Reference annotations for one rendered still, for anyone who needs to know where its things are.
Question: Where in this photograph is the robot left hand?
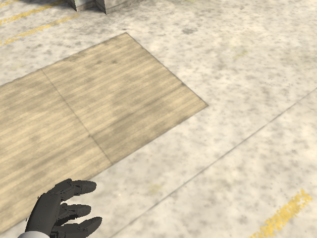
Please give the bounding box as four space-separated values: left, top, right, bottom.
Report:
25 178 102 238

